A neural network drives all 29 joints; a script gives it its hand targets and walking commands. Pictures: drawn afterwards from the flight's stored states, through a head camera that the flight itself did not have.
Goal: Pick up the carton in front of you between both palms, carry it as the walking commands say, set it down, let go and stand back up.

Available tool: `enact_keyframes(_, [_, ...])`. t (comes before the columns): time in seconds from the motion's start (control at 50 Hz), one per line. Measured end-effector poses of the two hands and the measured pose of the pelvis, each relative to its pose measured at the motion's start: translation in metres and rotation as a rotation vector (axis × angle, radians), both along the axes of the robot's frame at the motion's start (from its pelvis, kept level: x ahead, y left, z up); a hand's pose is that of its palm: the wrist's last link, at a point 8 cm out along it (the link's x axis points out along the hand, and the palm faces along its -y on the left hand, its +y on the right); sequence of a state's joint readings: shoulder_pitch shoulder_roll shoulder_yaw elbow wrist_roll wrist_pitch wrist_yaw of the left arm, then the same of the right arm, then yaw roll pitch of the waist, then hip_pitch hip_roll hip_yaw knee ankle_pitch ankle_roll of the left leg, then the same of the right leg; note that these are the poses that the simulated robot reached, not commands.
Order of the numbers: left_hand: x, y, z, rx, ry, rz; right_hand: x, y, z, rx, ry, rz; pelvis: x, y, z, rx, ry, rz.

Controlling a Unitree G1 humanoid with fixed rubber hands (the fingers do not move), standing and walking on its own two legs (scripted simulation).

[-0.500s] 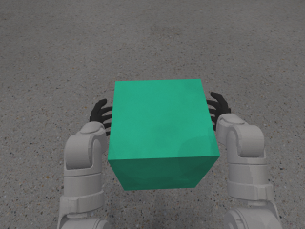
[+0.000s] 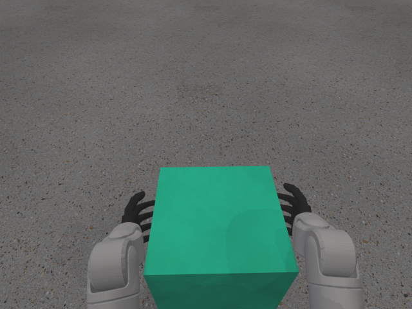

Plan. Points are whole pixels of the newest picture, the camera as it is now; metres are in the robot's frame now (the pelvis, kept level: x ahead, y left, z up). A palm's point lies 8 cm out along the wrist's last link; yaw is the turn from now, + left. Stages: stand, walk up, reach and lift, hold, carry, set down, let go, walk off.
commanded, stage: carry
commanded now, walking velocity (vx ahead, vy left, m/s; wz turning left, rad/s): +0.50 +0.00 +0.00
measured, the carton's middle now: (215, 246) +0.27 +0.00 -0.01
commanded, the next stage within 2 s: none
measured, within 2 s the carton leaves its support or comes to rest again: neither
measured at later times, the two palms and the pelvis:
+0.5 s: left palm (151, 121) +0.55 +0.13 +0.08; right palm (267, 109) +0.59 -0.17 +0.08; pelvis +0.31 -0.04 +0.00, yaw +4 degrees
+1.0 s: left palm (148, 62) +0.88 +0.17 +0.07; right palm (236, 57) +0.88 -0.13 +0.08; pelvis +0.62 +0.03 +0.01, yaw +0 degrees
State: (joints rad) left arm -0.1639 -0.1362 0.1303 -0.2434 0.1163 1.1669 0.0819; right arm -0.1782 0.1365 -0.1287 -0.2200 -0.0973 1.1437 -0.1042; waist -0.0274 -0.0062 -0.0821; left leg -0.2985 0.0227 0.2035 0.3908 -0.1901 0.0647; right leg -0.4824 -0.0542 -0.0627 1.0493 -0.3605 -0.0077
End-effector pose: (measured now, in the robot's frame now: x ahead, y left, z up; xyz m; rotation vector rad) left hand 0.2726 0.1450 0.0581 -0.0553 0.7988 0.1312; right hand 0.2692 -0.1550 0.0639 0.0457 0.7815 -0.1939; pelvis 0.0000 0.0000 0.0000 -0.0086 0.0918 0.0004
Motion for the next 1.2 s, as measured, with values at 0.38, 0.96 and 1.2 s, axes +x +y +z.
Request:
enact_keyframes(0.38, [0.224, -0.018, 0.015, 0.052, -0.067, 0.076, 0.251, -0.017, 0.006, 0.036, -0.068, 0.091, 0.247, -0.037, -0.016, 0.001, -0.029, 0.065])
enact_keyframes(0.96, [0.588, 0.031, 0.010, 0.007, -0.018, -0.007, 0.588, 0.031, 0.012, -0.021, -0.017, 0.017, 0.599, 0.029, 0.005, -0.010, -0.007, 0.004])
enact_keyframes(1.2, [0.756, 0.010, 0.024, 0.052, -0.150, 0.052, 0.775, 0.010, 0.014, 0.028, -0.151, 0.070, 0.777, -0.004, -0.022, -0.002, -0.037, 0.040])
